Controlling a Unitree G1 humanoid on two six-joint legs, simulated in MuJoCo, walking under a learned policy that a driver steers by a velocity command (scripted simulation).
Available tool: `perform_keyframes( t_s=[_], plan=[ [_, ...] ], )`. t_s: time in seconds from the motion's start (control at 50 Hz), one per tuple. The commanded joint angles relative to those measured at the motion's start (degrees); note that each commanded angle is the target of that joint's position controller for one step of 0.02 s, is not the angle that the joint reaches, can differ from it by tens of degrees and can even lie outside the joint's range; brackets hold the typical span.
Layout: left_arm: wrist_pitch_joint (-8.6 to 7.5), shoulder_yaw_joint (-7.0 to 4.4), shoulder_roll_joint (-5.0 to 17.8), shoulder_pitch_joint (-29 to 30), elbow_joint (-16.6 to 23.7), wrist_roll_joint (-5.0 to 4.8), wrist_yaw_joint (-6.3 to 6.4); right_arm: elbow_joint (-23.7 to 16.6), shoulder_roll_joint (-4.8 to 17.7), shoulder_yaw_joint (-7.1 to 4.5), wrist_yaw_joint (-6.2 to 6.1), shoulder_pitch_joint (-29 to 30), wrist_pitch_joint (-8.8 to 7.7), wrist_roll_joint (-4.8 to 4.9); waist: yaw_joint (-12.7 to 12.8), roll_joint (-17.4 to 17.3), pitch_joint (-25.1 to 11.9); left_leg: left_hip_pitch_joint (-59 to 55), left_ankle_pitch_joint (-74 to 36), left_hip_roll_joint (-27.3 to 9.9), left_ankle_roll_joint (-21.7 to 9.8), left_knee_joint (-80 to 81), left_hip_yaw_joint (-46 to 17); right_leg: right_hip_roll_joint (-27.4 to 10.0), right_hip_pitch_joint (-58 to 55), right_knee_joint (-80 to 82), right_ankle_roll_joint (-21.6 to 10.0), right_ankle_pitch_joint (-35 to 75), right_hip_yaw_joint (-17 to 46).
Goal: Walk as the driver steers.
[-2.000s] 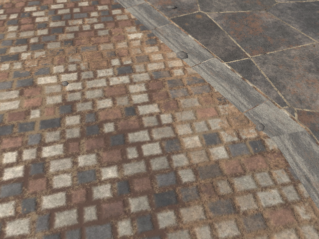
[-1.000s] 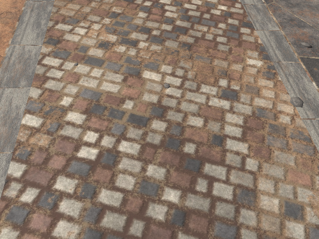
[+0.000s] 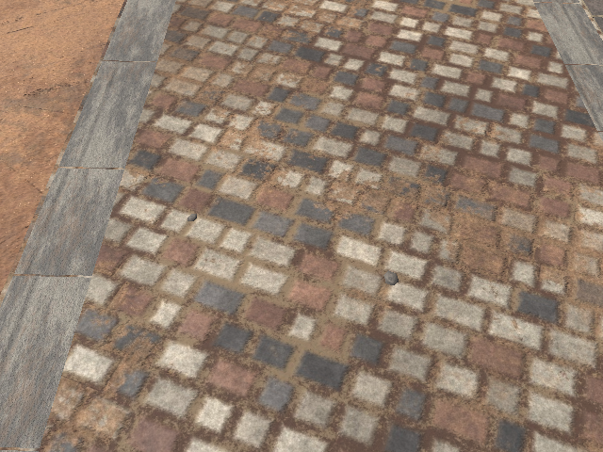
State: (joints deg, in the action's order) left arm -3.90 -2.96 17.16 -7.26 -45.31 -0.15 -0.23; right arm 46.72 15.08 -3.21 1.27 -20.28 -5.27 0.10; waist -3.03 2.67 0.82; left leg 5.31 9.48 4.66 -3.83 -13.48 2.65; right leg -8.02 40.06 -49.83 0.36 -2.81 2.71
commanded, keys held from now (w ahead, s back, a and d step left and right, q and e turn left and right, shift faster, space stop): w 0.36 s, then w+e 0.64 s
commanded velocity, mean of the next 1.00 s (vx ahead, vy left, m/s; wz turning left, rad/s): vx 0.50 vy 0.00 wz -0.25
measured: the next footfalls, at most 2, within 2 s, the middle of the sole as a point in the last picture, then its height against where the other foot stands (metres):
right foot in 0.24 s outside the picture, level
left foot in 0.76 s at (266, 405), level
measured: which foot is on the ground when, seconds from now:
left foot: down 0.00-0.26, up 0.28-0.74, down 0.76-1.00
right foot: up 0.00-0.22, down 0.24-0.76, up 0.78-1.00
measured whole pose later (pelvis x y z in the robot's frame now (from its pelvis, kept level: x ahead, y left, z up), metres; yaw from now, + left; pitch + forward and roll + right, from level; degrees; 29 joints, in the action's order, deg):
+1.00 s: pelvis +0.55 -0.04 +0.00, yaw -18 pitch +1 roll +2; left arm -1.1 -4.8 18.5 -13.0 -41.6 -1.5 0.1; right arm 48.6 15.1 -3.9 0.6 -15.4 -6.0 -0.5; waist -2.3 3.2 1.3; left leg 8.0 11.0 0.7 -1.1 -17.8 7.4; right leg -5.6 37.0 -61.0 -0.2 -13.8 3.3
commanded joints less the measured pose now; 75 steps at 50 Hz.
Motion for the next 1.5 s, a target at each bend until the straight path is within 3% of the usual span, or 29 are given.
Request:
perform_keyframes(
  t_s=[0.02, 0.14, 0.18, 0.22, 0.24, 0.26, 0.28, 0.3, 0.34, 0.42, 0.62, 0.7, 0.74, 0.76, 0.78, 0.8, 0.82, 0.88, 0.94, 1.16, 1.22, 1.26, 1.28, 1.3, 1.32, 1.34, 1.36, 1.4, 1.5],
  plan=[
    [-0.90, 0.03, 1.48, 3.39, 3.76, 0.00, -0.54, -3.19, 9.03, -1.91, -0.72, 2.18, -0.79, 0.44, 0.77, -4.97, 2.18, 3.81, -11.04, -14.23, -8.25, 6.99, -7.07, 1.07, -2.98, 9.78, 0.05, 9.50, -1.27],
    [-1.74, 0.21, 2.43, 11.66, 7.90, -0.72, -2.45, 0.52, 10.44, -2.27, -1.19, -3.13, 0.81, 1.08, -1.52, -5.76, 3.71, -7.52, -12.41, -18.84, -7.37, 2.03, -8.64, 3.33, -0.94, 18.88, -2.24, 4.17, -1.70],
    [-2.01, -0.16, 3.59, 9.66, 7.89, -0.68, -2.83, 0.99, 11.10, -2.50, -1.51, -2.60, 1.44, 1.15, 0.14, -7.00, 2.19, -10.12, -19.14, -19.59, -6.22, -1.28, -8.83, 4.67, -4.88, 20.49, -3.76, -0.41, -2.71],
    [-2.10, -2.00, 6.80, -1.88, 4.75, -0.44, -2.31, 0.81, 11.10, -2.28, -1.77, -0.69, 2.08, 0.93, 6.50, -7.25, -5.12, -8.37, -36.21, -16.01, -4.00, -14.64, -5.64, 8.33, -21.99, 22.58, -6.50, -0.67, -6.06],
    [-1.99, -3.27, 10.51, -12.54, 2.42, 0.06, -1.67, -0.35, 9.01, -1.24, -1.99, -0.69, 2.04, 0.12, 10.53, -4.25, -13.51, 1.50, -28.00, -13.09, -1.91, -29.63, -3.30, 1.79, -39.76, 19.61, -9.79, 2.70, 0.61],
    [-1.62, -4.66, 16.17, -18.05, 1.32, 0.52, -1.50, -1.30, 2.12, 0.90, -1.31, -8.46, 0.78, -0.05, 8.19, 9.97, -22.45, 26.67, 2.87, -3.20, 2.76, -52.75, -1.73, -12.93, -63.75, 22.15, -19.43, -6.61, 27.20],
    [-1.40, -3.36, 11.19, -19.61, 0.99, -0.12, -1.58, -0.22, 5.06, 0.37, -1.04, -6.50, -0.53, 0.78, 10.10, 10.22, -25.29, 34.53, 23.44, -1.80, 2.41, -60.17, -10.23, -14.72, -65.32, 30.96, -20.10, -14.42, 40.18],
    [-1.39, -2.39, 8.66, -15.07, 1.56, -0.32, -1.46, -1.99, 9.58, -0.93, -0.75, -0.49, -1.15, 2.37, 9.66, 6.23, -15.10, 39.56, 20.23, -5.37, 1.60, -62.79, -10.01, -12.65, -57.74, 32.34, -16.71, -17.19, 31.84],
    [-1.28, -1.32, 5.47, -7.10, 2.79, 0.10, -1.57, -3.33, 8.73, -0.92, -1.18, 5.16, -1.01, 1.25, 6.07, -0.26, -4.67, 36.56, 10.90, -10.49, 1.54, -56.56, -6.93, -8.27, -40.24, 35.50, -14.19, -8.71, 19.27],
    [-2.38, -1.28, 5.11, -5.52, 2.17, 0.10, -1.90, -2.81, 5.55, -0.90, -1.77, 2.57, 0.94, -0.04, 1.74, 1.66, -2.21, 28.70, 4.79, -12.55, 3.28, -48.65, -6.30, -3.85, -28.97, 40.81, -14.80, 1.76, 11.12],
    [-0.47, -2.49, 8.23, -15.45, -1.41, -1.32, 0.60, -8.70, 4.10, -0.13, -0.26, 22.96, -0.90, 0.51, 7.50, 1.31, 1.73, 27.41, -14.22, -7.53, 6.01, -17.70, -5.61, -2.08, -32.26, 38.56, -12.39, 0.27, 8.76],
    [0.60, -3.13, 9.17, -15.28, -1.32, -1.30, 1.31, -8.91, 7.02, -1.05, 0.36, 21.81, -2.01, 0.78, 5.25, 3.37, 0.87, 21.22, -7.84, -6.55, 4.17, -13.06, -6.37, -4.21, -35.56, 32.61, -10.67, -0.08, 13.78],
    [0.87, -2.38, 6.79, -14.27, -0.50, -0.86, 1.28, -6.11, 10.11, -2.68, -0.24, 11.10, -2.43, 0.28, -0.11, 2.49, -5.43, 4.64, -6.36, -7.34, 1.18, -11.10, -5.83, 0.37, -32.03, 20.89, -8.06, 5.21, 11.71],
    [0.80, -1.06, 3.11, -13.67, 1.38, 0.27, 1.15, -5.11, 13.82, -3.69, -0.83, 1.36, -2.42, -0.60, -4.03, -4.05, -14.63, -11.28, -4.68, -17.64, -2.41, -12.98, -15.52, 4.93, -22.97, 3.75, -5.83, -4.77, 7.71],
    [-0.23, 0.19, -1.33, -21.26, 3.45, -1.19, 1.05, -3.63, 17.66, -4.62, -0.62, -1.73, -1.52, -0.86, -0.27, -22.24, -21.10, -27.97, 6.59, -29.73, -10.71, -7.67, -40.34, 11.90, -2.08, -14.39, -2.76, -30.62, 1.97],
    [-0.47, -1.03, 4.71, -19.89, 2.21, -2.37, 1.13, -4.38, 11.70, -3.23, -0.47, -0.70, -1.34, -0.34, -1.69, -17.02, -17.83, -25.17, 16.04, -28.90, -10.28, -4.51, -43.74, 8.12, 4.36, -22.26, -2.44, -30.51, 6.27],
    [-0.26, -2.04, 7.85, -14.58, 3.10, -2.56, 1.11, -4.82, 8.16, -2.23, -0.64, 2.23, -1.25, -0.08, -2.27, -11.85, -10.49, -18.36, 14.32, -26.68, -7.73, -3.76, -33.93, 6.04, 6.06, -23.52, -2.46, -25.20, 5.76],
    [0.95, -2.47, 5.48, -11.12, 4.28, -1.56, 0.80, -4.25, 4.98, -1.18, -0.60, 9.07, -1.07, -0.84, 1.81, -9.48, -2.24, -2.39, -0.28, -20.74, -5.52, 0.69, -17.80, 1.13, -0.04, -18.30, -1.55, -15.87, 4.32],
    [2.39, -2.09, 2.69, -9.95, 5.88, -1.58, 0.37, -2.94, 6.33, -1.91, -0.68, 9.63, -1.82, -0.57, 2.93, -8.66, -0.29, 1.64, -7.13, -20.44, -6.65, 4.28, -10.60, 0.13, -0.84, -15.16, -0.75, -12.55, 3.09],
    [2.21, -1.21, 1.71, 5.99, 13.21, -1.20, -2.76, 0.61, 12.08, -3.66, -1.64, 4.74, 0.29, 0.94, -1.23, -5.73, 4.12, -7.06, -15.87, -21.32, -4.04, 3.40, 5.48, 2.29, -1.57, 11.13, -3.00, 0.49, -3.84],
    [2.68, -2.58, 4.36, 2.89, 13.81, -0.85, -2.99, 0.63, 14.51, -4.42, -1.93, 5.20, 1.43, 1.87, 2.23, -7.95, 0.77, -10.28, -38.98, -21.55, -2.37, -6.75, 8.38, 6.95, -9.70, 12.75, -6.27, -8.03, -8.18],
    [3.22, -5.79, 9.63, -13.62, 9.42, -1.10, -2.04, 0.23, 13.53, -3.93, -2.23, 5.79, 2.05, 1.94, 11.20, -6.01, -7.95, -2.28, -43.14, -18.06, 0.59, -29.31, 11.19, 11.96, -33.53, 17.61, -10.19, -4.90, -9.18],
    [3.77, -7.16, 15.04, -19.65, 8.08, -1.57, -0.72, -1.15, 7.92, -2.02, -2.05, 3.53, 1.65, -1.00, 10.96, 6.30, -12.32, 15.15, -6.62, -14.01, 3.37, -48.92, 11.09, 0.21, -50.00, 17.85, -14.19, -1.49, 8.79],
    [2.59, -6.48, 17.49, -15.97, 10.43, -1.36, -1.12, -3.84, 3.90, -0.12, -1.19, 0.05, -0.30, -0.73, 5.65, 14.78, -21.49, 34.45, 25.81, -3.38, 5.21, -64.83, -0.39, -12.00, -62.97, 29.44, -25.46, -17.05, 42.64],
    [1.72, -4.66, 10.79, -16.66, 10.07, -0.87, -1.76, -3.02, 10.14, -1.54, -0.42, 6.04, -1.73, 2.01, 9.93, 3.90, -19.77, 39.42, 21.65, -6.74, 4.04, -67.21, -7.16, -12.21, -60.64, 34.07, -21.72, -18.52, 39.67],
    [1.00, -3.97, 9.04, -14.64, 9.45, -0.39, -1.88, -3.91, 10.44, -1.59, -0.17, 8.78, -2.21, 3.32, 9.01, 3.12, -12.01, 41.10, 17.11, -9.03, 2.68, -64.84, -5.94, -10.90, -53.46, 33.56, -19.20, -14.02, 30.77],
    [0.57, -3.33, 7.43, -10.54, 9.54, -0.38, -1.86, -3.05, 9.48, -1.36, -0.70, 9.17, -2.10, 2.45, 6.49, -1.79, -7.62, 38.09, 12.48, -12.13, 2.51, -60.53, -5.82, -8.63, -44.63, 33.30, -16.93, -6.69, 23.24],
    [-0.12, -2.32, 4.66, -5.96, 9.72, 0.62, -1.57, -1.24, 9.27, -1.67, -0.80, 6.55, -0.63, 1.35, 2.97, 0.65, -4.88, 30.60, 7.26, -14.93, 2.88, -55.51, -6.64, -5.25, -34.35, 35.71, -15.01, 1.73, 14.28],
    [-2.05, -2.69, 5.57, -7.59, 6.37, 1.08, -0.71, -0.60, 6.31, -1.26, -1.15, 8.38, 1.96, 1.19, 2.88, -0.71, -0.75, 34.01, -3.25, -14.14, 4.93, -46.46, -7.55, -3.83, -32.04, 41.22, -13.61, 9.75, 3.09]
  ],
)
